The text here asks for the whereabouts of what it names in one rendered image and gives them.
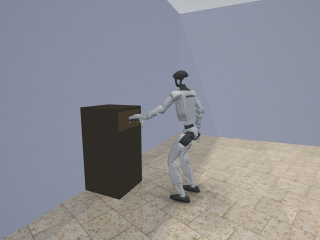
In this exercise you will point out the robot right shin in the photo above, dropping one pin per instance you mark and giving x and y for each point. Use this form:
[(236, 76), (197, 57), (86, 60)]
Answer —
[(188, 172)]

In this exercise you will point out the robot left foot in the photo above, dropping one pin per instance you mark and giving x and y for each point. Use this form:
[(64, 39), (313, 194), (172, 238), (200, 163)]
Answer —
[(177, 197)]

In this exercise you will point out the cabinet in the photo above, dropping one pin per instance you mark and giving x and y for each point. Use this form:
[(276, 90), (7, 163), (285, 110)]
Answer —
[(112, 158)]

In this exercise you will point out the right robot forearm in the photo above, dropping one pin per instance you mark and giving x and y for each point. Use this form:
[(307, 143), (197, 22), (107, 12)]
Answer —
[(199, 120)]

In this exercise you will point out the left robot hand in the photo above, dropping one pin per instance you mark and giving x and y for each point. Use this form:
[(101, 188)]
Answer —
[(137, 116)]

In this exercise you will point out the right robot upper arm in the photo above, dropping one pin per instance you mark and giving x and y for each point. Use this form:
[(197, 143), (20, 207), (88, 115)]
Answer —
[(199, 109)]

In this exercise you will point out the left robot upper arm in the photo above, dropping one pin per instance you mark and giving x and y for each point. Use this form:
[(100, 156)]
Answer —
[(173, 96)]

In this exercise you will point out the drawer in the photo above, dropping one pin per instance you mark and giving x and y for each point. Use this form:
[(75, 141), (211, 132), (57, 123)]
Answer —
[(123, 124)]

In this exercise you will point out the handle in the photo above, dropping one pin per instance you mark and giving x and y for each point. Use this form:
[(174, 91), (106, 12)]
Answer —
[(133, 119)]

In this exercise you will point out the left robot forearm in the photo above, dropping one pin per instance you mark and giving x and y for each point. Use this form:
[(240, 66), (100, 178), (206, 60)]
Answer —
[(151, 114)]

